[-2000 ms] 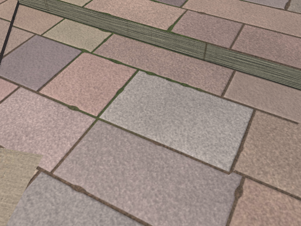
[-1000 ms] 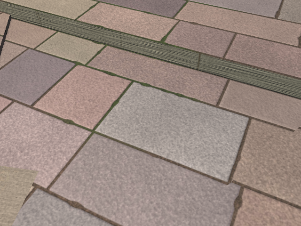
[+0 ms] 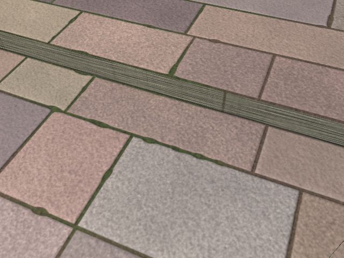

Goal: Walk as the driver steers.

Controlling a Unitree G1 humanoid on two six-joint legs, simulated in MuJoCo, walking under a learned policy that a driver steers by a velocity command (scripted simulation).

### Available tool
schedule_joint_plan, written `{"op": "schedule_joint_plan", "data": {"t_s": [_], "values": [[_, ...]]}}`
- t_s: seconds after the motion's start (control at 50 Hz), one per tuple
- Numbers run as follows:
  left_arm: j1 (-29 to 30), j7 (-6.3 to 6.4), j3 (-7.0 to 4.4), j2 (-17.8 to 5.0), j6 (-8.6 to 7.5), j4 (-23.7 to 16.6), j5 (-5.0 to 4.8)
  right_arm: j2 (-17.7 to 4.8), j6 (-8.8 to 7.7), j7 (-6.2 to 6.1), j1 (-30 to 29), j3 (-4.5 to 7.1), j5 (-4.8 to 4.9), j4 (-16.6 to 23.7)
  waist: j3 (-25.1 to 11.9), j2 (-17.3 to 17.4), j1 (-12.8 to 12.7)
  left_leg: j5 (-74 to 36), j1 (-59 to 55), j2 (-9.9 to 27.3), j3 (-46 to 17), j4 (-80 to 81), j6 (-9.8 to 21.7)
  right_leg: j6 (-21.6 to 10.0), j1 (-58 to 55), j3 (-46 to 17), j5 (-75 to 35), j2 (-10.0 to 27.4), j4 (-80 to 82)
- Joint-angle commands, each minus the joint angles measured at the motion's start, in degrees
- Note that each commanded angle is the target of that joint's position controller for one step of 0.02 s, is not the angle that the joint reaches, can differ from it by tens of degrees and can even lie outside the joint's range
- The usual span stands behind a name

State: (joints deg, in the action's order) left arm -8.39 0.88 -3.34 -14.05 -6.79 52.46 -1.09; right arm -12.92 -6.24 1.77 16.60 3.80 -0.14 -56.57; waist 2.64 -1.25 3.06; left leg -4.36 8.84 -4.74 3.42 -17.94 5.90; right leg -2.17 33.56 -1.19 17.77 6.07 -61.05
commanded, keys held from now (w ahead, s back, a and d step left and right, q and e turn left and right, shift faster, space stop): w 1.00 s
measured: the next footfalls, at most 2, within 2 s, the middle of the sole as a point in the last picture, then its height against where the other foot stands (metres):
right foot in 0.22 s outside the picture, level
left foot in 0.74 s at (149, 231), level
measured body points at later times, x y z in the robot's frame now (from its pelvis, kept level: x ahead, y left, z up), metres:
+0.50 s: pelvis +0.31 -0.06 -0.03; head +0.33 -0.07 +0.42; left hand +0.31 +0.21 -0.16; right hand +0.43 -0.32 -0.16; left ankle +0.40 +0.11 -0.71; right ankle +0.30 -0.15 -0.77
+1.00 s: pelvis +0.58 +0.02 -0.02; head +0.60 +0.03 +0.42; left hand +0.70 +0.29 -0.15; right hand +0.61 -0.25 -0.16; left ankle +0.56 +0.11 -0.77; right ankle +0.68 -0.15 -0.70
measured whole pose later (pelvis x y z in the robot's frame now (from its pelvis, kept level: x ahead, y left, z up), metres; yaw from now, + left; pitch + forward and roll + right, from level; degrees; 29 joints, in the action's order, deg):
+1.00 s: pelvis +0.58 +0.02 -0.02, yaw +1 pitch +2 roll +1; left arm -9.6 0.6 -4.0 -16.1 -4.5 51.7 -0.3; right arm -13.7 -4.9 1.0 18.2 3.3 -0.2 -54.9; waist -1.0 -2.1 2.2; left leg 9.9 8.3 -2.8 2.9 -15.8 3.5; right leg -0.5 38.5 -1.4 8.4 7.3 -53.8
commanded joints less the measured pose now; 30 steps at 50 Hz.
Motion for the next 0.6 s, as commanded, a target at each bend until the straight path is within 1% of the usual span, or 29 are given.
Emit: {"op": "schedule_joint_plan", "data": {"t_s": [0.02, 0.04, 0.06, 0.08, 0.1, 0.12, 0.14, 0.16, 0.18, 0.2, 0.22, 0.24, 0.26, 0.28, 0.3, 0.32, 0.34, 0.36, 0.38, 0.4, 0.44, 0.46, 0.5, 0.56, 0.6], "values": [[-0.7, -0.95, 0.42, -0.6, -0.64, -3.2, 1.12, -7.2, -0.96, -1.16, -3.3, 1.24, 0.30, 3.5, -0.3, 3.4, -2.9, -5.6, 6.6, 15.0, -11.3, 11.9, 8.7, 0.1, -3.0, 0.7, -13.9, 1.3, 11.7], [1.5, -1.43, 0.27, -1.4, -1.04, -3.7, 1.16, -6.7, -1.06, -1.46, -2.5, 1.05, 0.67, 3.2, 0.2, 3.9, -2.3, -2.7, 7.7, 13.7, -10.0, 12.0, 7.5, -0.2, -5.2, 0.5, -21.4, 0.7, 16.8], [4.2, -1.80, 0.13, -2.3, -1.51, -4.5, 1.04, -6.2, -1.15, -1.78, -1.4, 0.78, 1.41, 2.6, 1.6, 3.9, -1.7, 2.2, 9.3, 11.7, -8.4, 11.7, 6.1, -0.3, -8.2, 0.5, -30.0, -0.5, 24.9], [7.1, -2.06, 0.15, -2.6, -1.74, -5.2, 0.93, -6.7, -1.20, -1.91, 0.5, 0.83, 1.65, 2.0, 2.1, 4.3, -0.4, 5.0, 9.5, 11.9, -9.1, 12.3, 5.6, 0.0, -11.1, 1.3, -33.9, -2.3, 29.0], [9.6, -2.19, 0.19, -2.9, -1.62, -6.1, 0.62, -7.7, -1.14, -2.02, 2.5, 1.03, 1.81, 1.2, 3.3, 4.2, 0.4, 7.5, 8.3, 12.6, -10.0, 12.8, 5.1, 0.3, -11.7, 1.0, -35.5, -2.7, 32.8], [11.2, -2.23, 0.14, -3.5, -1.30, -6.9, 0.41, -8.5, -1.06, -2.11, 3.7, 1.29, 2.00, 0.6, 3.8, 4.4, 0.7, 8.7, 5.6, 13.6, -11.0, 12.3, 4.7, 0.2, -11.6, 0.3, -35.0, -2.8, 35.0], [11.4, -2.18, -0.05, -4.4, -0.97, -7.1, 0.27, -8.8, -0.79, -2.22, 4.6, 1.50, 2.02, 0.1, 3.9, 4.0, 0.4, 9.1, 2.5, 14.6, -11.4, 10.7, 4.0, 0.0, -11.3, -0.6, -33.9, -2.6, 36.1], [10.6, -2.08, -0.34, -5.4, -0.77, -6.9, 0.30, -9.0, -0.43, -2.35, 5.3, 1.68, 2.06, -0.3, 3.7, 3.3, -0.2, 8.3, -0.5, 15.5, -11.6, 8.3, 3.4, -0.5, -11.2, -1.4, -32.0, -2.3, 36.7], [8.9, -1.99, -0.68, -6.1, -0.65, -6.5, 0.43, -9.0, 0.02, -2.34, 5.9, 1.78, 1.95, -0.5, 2.8, 2.5, -1.2, 5.9, -2.6, 15.6, -11.5, 4.7, 2.6, -1.1, -12.6, -1.5, -29.2, -2.4, 36.8], [4.7, -1.88, -1.43, -7.4, -0.62, -5.3, 0.64, -8.8, 0.49, -2.15, 5.9, 1.72, 1.63, -0.6, 0.3, 1.4, -3.6, 0.2, -3.3, 14.2, -10.5, -2.1, 1.6, -2.0, -17.4, -0.9, -26.5, -3.2, 36.8], [-3.0, -1.72, -2.16, -8.7, -0.56, -2.9, 1.01, -7.8, 0.77, -1.89, 5.4, 1.36, 1.06, -0.1, -3.9, 0.4, -7.3, -4.3, -0.8, 11.1, -8.7, -12.6, 0.3, -3.0, -26.7, 0.6, -27.2, -3.8, 36.3], [-14.2, -1.69, -2.80, -12.1, -0.53, -0.4, 2.23, -4.5, 0.55, -1.75, 5.1, 0.22, -0.22, 1.6, -12.1, -7.2, -11.2, 10.1, 11.8, 5.6, -4.7, -34.3, -2.2, -7.6, -44.1, -8.0, -38.4, 5.9, 31.7], [-17.2, -2.34, -2.04, -12.6, -0.03, 0.1, 2.10, 0.2, -0.13, -1.72, 14.1, -1.20, -0.39, 0.0, -18.4, -16.3, -7.6, 39.9, 25.5, 0.7, -8.6, -53.0, -4.4, -13.7, -57.2, -21.7, -50.2, 14.6, 28.1], [-19.6, -2.91, -2.99, -13.1, 0.47, 1.4, 0.11, -3.0, -0.67, -1.60, 16.4, -0.88, 2.11, -0.3, -22.7, -14.4, -8.7, 39.5, 32.3, 1.9, -12.2, -60.1, -4.0, -17.8, -57.5, -31.1, -27.3, 17.9, 34.2], [-15.0, -2.75, -2.58, -11.0, 0.50, -0.1, -0.09, -6.6, -0.85, -1.87, 9.2, -0.04, 3.27, 1.8, -17.0, -7.5, -8.3, 34.1, 36.7, 5.8, -10.0, -59.9, -3.7, -16.1, -51.2, -31.1, -13.0, 15.6, 39.2], [-8.4, -2.58, -1.68, -8.9, 0.53, -1.8, 0.39, -8.7, -0.45, -2.32, 3.1, 0.56, 3.01, 3.7, -10.4, -2.5, -7.3, 28.4, 36.7, 8.4, -8.0, -57.6, -4.0, -14.4, -41.3, -27.3, -12.8, 14.1, 42.3], [-4.8, -2.63, -1.08, -8.2, 0.39, -2.6, 1.34, -8.1, 0.29, -2.67, 1.6, 0.82, 1.93, 4.0, -7.8, -0.8, -5.2, 25.6, 33.4, 10.3, -8.1, -55.8, -4.6, -14.3, -32.7, -25.7, -15.3, 13.6, 44.2], [-2.9, -2.70, -0.95, -7.6, 0.26, -2.7, 1.81, -6.7, 1.02, -2.65, 2.4, 0.80, 0.98, 4.0, -6.8, -1.3, -3.2, 24.2, 29.8, 11.8, -8.7, -52.4, -4.9, -13.9, -27.1, -23.7, -15.3, 12.2, 45.8], [-2.5, -2.67, -0.73, -6.7, 0.20, -2.5, 1.90, -5.1, 1.65, -2.54, 3.2, 0.72, 0.78, 3.8, -5.9, -2.4, -2.1, 23.4, 27.3, 12.7, -8.8, -49.2, -4.9, -13.0, -23.5, -20.7, -13.6, 10.5, 47.7], [-2.9, -2.45, -0.81, -6.8, 0.07, -2.1, 1.77, -4.2, 1.95, -2.56, 2.8, 0.66, 0.80, 4.0, -5.1, -2.9, -1.8, 22.3, 26.3, 12.9, -8.3, -46.0, -5.0, -12.7, -21.3, -18.1, -13.3, 9.3, 49.4], [-5.1, -1.56, -1.30, -8.4, -0.01, -1.2, 1.59, -4.1, 2.00, -2.66, -0.8, 0.70, 0.43, 5.2, -4.1, -2.7, -2.3, 17.6, 27.6, 13.0, -7.3, -39.3, -5.3, -12.6, -20.9, -14.0, -17.1, 8.4, 51.2], [-6.4, -1.15, -1.53, -8.8, 0.08, -0.7, 1.44, -4.0, 1.91, -2.62, -3.0, 0.61, 0.28, 5.8, -3.8, -1.8, -2.8, 14.2, 28.0, 13.0, -7.1, -35.2, -5.4, -12.2, -21.4, -12.3, -18.2, 7.9, 51.6], [-8.3, -0.56, -1.69, -9.0, 0.33, 0.1, 0.80, -3.1, 1.70, -2.28, -7.6, 0.19, 0.19, 7.1, -3.1, -1.1, -3.9, 7.6, 27.4, 12.1, -6.3, -26.9, -5.3, -11.0, -22.2, -8.9, -18.3, 6.4, 52.5], [-11.7, -0.23, -1.78, -9.1, 0.70, 1.6, 0.05, -2.9, 1.53, -1.68, -13.7, -0.24, 0.77, 8.6, -1.4, -1.7, -5.7, 1.2, 25.0, 9.9, -4.5, -18.3, -5.6, -9.5, -23.5, -5.4, -16.3, 5.0, 52.8], [-14.0, -0.29, -1.85, -9.1, 0.99, 2.8, -0.19, -3.3, 1.45, -1.21, -17.1, -0.49, 1.07, 9.8, -0.1, -2.1, -6.8, 1.1, 24.7, 9.2, -4.0, -15.7, -5.3, -9.2, -25.5, -5.3, -15.0, 5.8, 52.1]]}}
